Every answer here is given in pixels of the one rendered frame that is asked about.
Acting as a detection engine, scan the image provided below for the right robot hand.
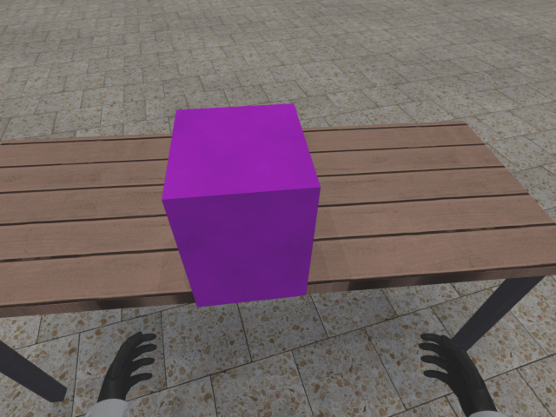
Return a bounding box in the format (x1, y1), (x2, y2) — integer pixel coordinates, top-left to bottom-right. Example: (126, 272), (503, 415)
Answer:
(419, 334), (498, 417)

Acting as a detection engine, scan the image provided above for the table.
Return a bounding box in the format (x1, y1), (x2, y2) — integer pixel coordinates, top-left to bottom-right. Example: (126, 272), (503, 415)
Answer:
(0, 121), (556, 402)

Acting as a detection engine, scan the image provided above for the robot left forearm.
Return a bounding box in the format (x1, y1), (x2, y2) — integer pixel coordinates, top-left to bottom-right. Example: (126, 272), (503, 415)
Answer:
(85, 399), (131, 417)

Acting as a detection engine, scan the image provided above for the left robot hand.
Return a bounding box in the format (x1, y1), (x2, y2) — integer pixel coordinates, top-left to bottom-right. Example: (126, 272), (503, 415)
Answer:
(97, 331), (156, 402)

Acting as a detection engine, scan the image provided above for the carton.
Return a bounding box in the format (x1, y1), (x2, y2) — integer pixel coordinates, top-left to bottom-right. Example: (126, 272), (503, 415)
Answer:
(162, 103), (321, 307)

